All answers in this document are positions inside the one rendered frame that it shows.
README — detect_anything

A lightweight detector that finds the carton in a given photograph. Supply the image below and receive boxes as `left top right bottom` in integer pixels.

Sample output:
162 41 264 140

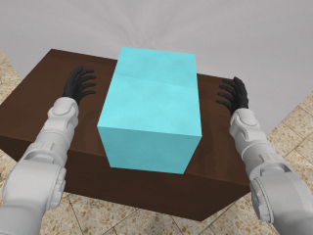
97 47 202 174

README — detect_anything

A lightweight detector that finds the pedestal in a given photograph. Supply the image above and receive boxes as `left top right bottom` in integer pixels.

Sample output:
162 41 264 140
0 49 251 222

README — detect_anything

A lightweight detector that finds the robot left forearm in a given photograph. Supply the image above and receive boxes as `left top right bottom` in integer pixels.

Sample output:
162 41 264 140
2 97 79 203

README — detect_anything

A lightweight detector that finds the robot right forearm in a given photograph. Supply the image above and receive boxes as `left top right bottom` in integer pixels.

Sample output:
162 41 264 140
229 108 313 206

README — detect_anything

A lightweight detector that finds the left robot upper arm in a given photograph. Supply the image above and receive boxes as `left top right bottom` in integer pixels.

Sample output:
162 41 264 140
0 160 67 235

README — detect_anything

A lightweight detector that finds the right robot hand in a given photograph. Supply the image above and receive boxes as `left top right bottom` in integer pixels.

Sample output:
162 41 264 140
216 77 248 116

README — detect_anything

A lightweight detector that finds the left robot hand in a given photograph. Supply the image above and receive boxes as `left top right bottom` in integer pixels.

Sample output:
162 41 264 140
62 66 97 106

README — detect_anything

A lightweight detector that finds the right robot upper arm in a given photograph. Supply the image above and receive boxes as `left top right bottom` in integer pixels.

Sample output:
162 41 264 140
249 171 313 235

